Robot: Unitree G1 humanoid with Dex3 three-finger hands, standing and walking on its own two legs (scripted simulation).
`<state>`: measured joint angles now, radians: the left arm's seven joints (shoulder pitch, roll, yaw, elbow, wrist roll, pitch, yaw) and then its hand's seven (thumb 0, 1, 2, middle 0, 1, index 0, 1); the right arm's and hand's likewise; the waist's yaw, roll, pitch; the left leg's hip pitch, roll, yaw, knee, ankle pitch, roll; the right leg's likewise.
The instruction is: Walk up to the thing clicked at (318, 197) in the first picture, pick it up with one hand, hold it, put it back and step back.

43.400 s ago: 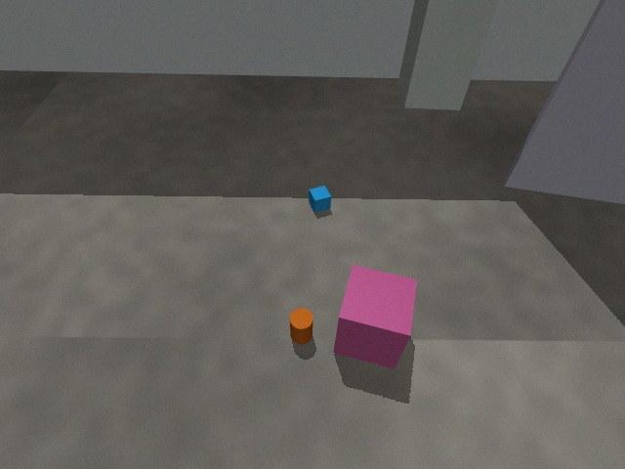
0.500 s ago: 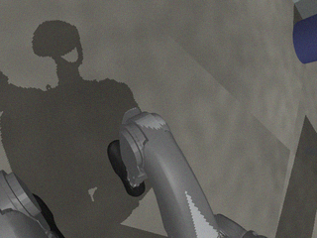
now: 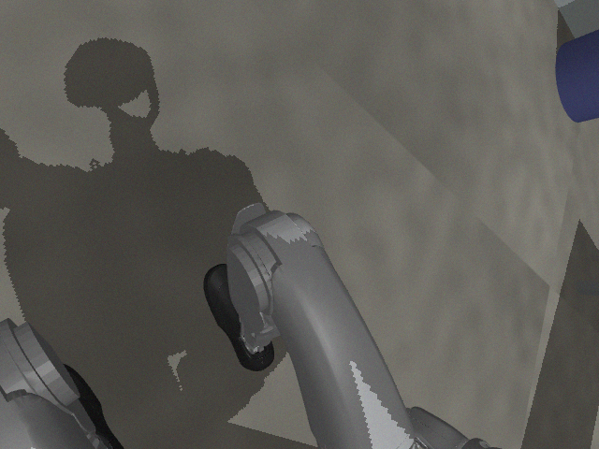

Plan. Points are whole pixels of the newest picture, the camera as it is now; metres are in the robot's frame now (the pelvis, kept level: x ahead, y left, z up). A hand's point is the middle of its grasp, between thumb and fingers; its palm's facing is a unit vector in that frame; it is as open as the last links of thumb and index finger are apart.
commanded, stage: settle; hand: left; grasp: from above
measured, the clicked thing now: out of the picture +0.44 +0.37 -0.29
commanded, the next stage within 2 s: lift in 0.68 s
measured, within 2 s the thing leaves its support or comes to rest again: leaves its support in 0.22 s
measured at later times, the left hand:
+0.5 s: hand out of the picture +0.43 +0.38 -0.18, palm faces -0.05 -0.42 -0.91, open 10.5 cm
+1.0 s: hand out of the picture +0.43 +0.36 -0.13, palm faces -0.03 -0.44 -0.90, open 10.5 cm
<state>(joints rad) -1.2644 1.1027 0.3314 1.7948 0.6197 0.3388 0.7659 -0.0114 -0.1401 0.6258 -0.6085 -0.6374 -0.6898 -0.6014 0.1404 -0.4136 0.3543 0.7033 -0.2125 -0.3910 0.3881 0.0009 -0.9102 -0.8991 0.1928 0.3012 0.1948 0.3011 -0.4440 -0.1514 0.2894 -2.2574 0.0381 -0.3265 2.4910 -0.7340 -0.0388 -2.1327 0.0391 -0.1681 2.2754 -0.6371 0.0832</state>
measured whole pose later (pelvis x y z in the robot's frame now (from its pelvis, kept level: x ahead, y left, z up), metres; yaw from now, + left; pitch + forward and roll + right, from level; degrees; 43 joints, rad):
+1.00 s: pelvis +0.01 -0.01 +0.02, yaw +6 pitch +34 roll -8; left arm -1.23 0.79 0.39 1.64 0.69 0.49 0.61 -0.02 -0.15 0.60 -0.67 -0.62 -0.74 -0.55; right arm 0.23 -0.35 0.09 0.90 -0.15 -0.33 0.34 0.00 -0.91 -0.90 0.19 0.30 0.20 0.30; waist -0.31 0.03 0.01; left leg -2.26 0.05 -0.18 2.36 -0.70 -0.04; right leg -2.21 0.01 -0.06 2.26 -0.65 0.05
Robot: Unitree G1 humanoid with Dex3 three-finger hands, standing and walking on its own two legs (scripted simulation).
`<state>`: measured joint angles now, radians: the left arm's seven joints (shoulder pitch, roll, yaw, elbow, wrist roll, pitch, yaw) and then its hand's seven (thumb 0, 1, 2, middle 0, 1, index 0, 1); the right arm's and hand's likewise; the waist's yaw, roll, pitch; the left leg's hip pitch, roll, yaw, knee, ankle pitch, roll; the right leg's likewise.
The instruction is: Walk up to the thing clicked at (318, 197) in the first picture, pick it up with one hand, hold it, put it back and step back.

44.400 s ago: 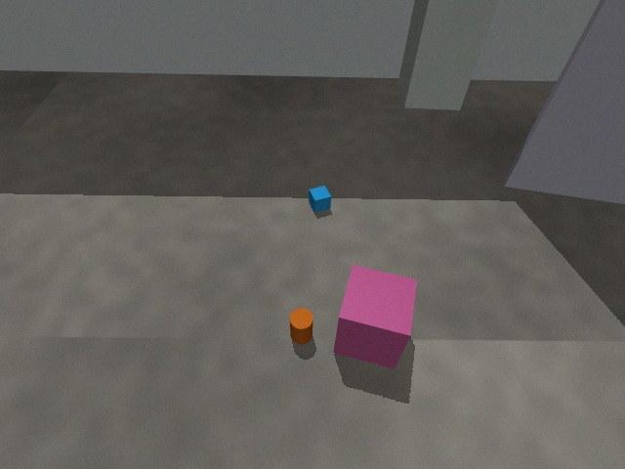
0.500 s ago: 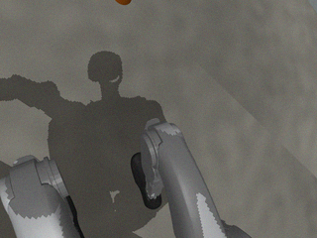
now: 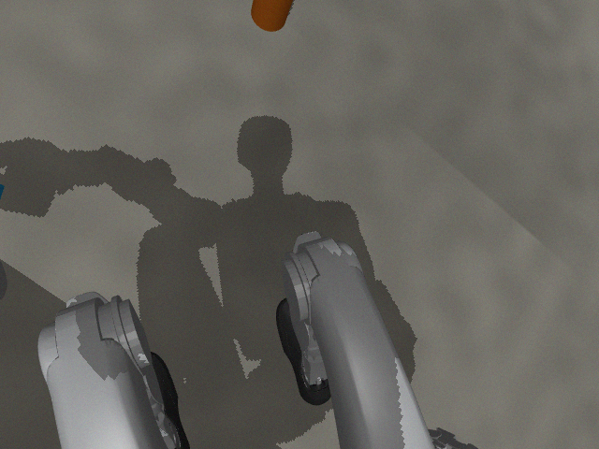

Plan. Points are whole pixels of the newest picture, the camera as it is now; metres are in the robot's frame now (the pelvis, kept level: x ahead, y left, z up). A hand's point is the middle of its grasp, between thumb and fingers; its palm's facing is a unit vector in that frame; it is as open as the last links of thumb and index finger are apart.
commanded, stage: lift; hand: left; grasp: from above
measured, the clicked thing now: out of the picture +0.47 +0.33 -0.19
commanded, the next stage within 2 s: hold in 1.52 s
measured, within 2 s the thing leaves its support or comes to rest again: neither
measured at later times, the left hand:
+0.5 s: hand out of the picture +0.39 +0.33 +0.01, palm faces -0.11 -0.41 -0.91, open 10.4 cm
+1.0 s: hand out of the picture +0.38 +0.28 +0.21, palm faces -0.15 -0.41 -0.90, open 10.4 cm
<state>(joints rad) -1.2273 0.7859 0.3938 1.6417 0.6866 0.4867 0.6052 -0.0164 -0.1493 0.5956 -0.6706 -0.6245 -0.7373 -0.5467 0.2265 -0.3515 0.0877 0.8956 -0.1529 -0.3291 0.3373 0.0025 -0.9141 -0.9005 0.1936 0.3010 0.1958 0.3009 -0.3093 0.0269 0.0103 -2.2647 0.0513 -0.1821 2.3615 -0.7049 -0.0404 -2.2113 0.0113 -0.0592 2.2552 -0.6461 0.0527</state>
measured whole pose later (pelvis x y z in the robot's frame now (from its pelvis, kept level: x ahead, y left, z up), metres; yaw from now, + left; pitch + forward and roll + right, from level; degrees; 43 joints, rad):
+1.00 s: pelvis +0.05 -0.02 +0.29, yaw +7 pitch +23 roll -1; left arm -0.73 0.27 0.02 1.15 0.52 0.80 0.47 -0.03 -0.08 0.48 -0.72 -0.51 -0.75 -0.48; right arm 0.18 -0.28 0.00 0.90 0.03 -0.19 0.04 0.01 -0.90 -0.90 0.20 0.30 0.20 0.30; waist -0.10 0.04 -0.22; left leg -1.19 0.09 -0.05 1.35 -0.57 -0.07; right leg -1.18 -0.01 -0.04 1.34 -0.56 -0.01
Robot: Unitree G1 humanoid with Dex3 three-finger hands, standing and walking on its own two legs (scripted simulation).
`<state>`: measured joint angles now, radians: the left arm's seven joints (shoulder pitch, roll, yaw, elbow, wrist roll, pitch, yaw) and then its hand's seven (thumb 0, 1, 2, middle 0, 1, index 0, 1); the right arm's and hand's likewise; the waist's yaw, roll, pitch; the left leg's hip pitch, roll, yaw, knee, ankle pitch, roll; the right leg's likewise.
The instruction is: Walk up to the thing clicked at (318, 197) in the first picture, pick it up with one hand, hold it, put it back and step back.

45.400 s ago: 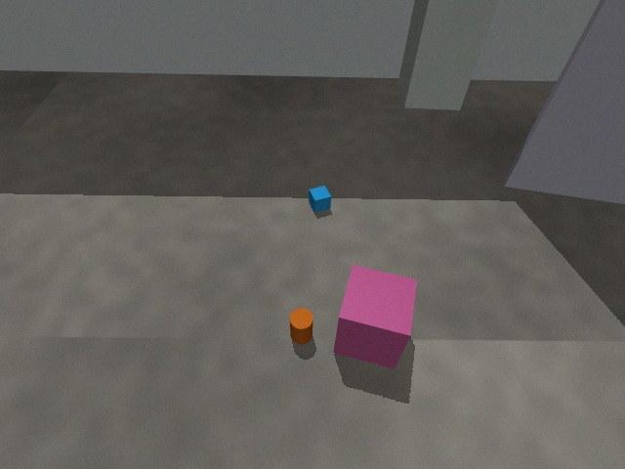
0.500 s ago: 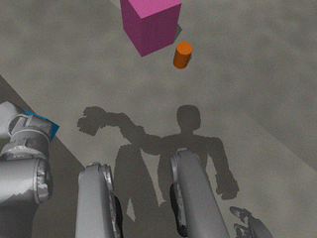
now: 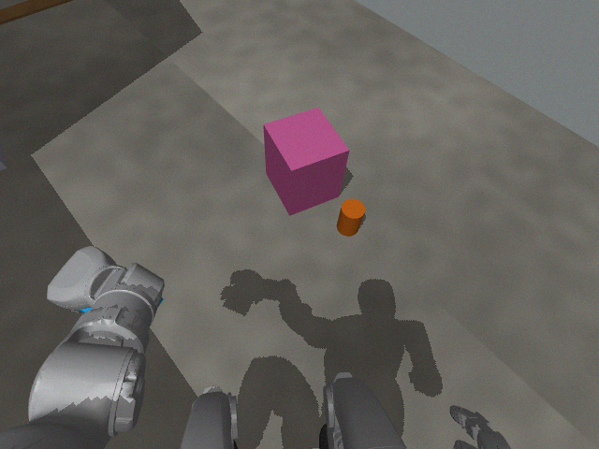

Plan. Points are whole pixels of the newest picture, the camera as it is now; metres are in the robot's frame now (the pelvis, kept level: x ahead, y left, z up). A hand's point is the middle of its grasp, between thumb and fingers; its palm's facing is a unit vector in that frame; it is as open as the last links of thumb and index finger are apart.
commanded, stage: lift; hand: left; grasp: from above
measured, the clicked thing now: (120, 301) +0.36 +0.26 -0.12
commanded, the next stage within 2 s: hold in 0.52 s
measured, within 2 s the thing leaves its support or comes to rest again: neither
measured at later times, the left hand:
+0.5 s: hand (80, 280) +0.34 +0.25 +0.02, palm faces -0.20 -0.39 -0.90, open 10.3 cm
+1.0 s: hand (64, 261) +0.35 +0.25 +0.06, palm faces -0.18 -0.40 -0.90, open 10.4 cm
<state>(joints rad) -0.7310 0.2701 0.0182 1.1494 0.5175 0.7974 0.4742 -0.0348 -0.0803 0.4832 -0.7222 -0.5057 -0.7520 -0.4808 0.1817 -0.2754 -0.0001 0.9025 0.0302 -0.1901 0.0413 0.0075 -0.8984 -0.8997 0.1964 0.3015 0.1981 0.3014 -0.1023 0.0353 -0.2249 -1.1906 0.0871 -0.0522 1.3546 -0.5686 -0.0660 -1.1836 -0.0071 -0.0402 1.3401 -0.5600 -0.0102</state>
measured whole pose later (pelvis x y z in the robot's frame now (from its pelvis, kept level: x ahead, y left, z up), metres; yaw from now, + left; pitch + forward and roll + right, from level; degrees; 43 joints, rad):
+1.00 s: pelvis +0.04 +0.01 +0.11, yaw +1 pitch +9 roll +0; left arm -0.66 0.16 -0.06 1.10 0.49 0.87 0.46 -0.03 -0.02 0.45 -0.66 -0.54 -0.69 -0.51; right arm 0.20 -0.27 0.01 0.88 0.02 -0.16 0.09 0.01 -0.90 -0.90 0.20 0.30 0.20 0.30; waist -0.03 0.03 -0.10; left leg -0.52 0.06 0.01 0.75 -0.38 -0.04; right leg -0.53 -0.03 -0.02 0.75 -0.37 0.02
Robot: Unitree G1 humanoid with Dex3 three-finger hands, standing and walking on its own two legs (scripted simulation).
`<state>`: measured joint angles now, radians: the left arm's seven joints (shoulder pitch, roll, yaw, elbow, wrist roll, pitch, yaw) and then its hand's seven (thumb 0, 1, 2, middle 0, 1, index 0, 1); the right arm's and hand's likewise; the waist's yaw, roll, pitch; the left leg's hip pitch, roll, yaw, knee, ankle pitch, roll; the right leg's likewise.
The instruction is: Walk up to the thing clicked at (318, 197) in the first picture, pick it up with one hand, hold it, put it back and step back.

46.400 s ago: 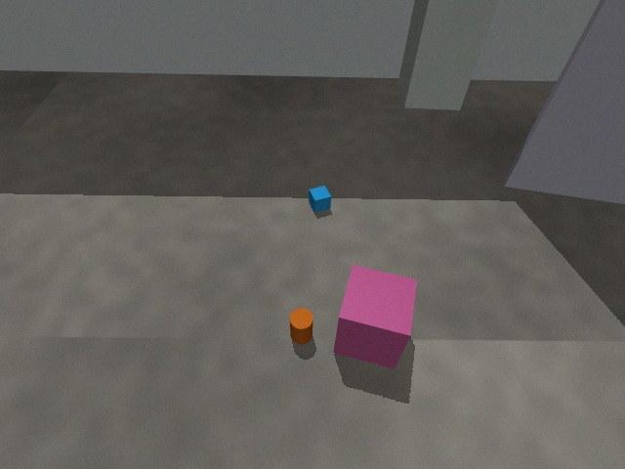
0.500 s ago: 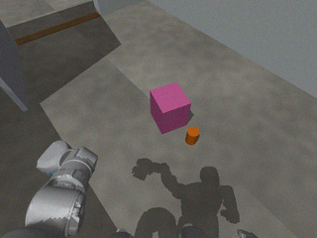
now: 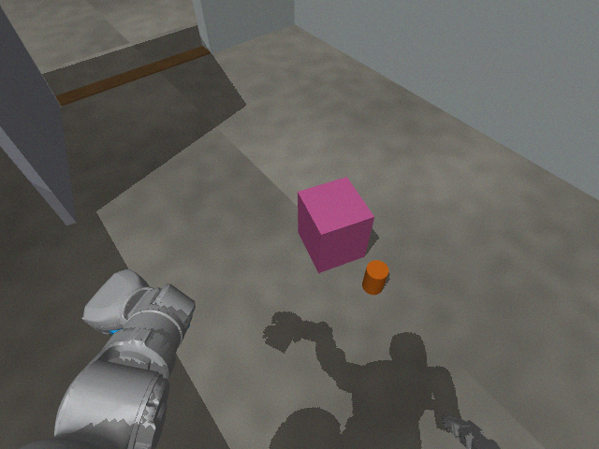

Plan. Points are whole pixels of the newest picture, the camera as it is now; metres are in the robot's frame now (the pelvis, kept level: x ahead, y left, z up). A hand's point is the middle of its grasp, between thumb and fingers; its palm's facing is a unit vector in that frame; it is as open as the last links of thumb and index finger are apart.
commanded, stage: hold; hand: left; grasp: from above
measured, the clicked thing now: (149, 325) +0.32 +0.24 -0.09
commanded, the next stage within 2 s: crouch in 1.52 s
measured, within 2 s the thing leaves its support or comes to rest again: neither
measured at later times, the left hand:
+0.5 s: hand (142, 305) +0.33 +0.23 -0.03, palm faces -0.16 -0.41 -0.90, open 10.4 cm
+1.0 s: hand (144, 318) +0.30 +0.22 -0.02, palm faces -0.17 -0.42 -0.89, open 10.4 cm
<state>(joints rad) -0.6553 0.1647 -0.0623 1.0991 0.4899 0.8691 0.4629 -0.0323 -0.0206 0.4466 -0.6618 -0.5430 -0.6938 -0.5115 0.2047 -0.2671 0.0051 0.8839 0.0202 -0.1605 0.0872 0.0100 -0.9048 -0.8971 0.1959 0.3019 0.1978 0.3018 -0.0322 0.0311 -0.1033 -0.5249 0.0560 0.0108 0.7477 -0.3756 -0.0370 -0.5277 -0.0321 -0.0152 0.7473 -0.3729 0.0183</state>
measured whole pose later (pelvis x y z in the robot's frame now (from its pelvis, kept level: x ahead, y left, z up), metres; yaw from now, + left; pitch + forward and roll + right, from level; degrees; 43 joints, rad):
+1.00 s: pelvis +0.00 -0.01 +0.02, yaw +0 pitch +5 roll +0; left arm -0.63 0.12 -0.11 1.03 0.48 0.95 0.43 -0.03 -0.07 0.47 -0.71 -0.51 -0.74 -0.49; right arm 0.15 -0.27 0.02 0.85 0.03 -0.14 0.11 0.01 -0.91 -0.90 0.19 0.30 0.20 0.30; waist 0.00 0.04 -0.08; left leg -0.38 0.06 0.02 0.60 -0.31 -0.04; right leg -0.39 -0.03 -0.02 0.62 -0.32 0.01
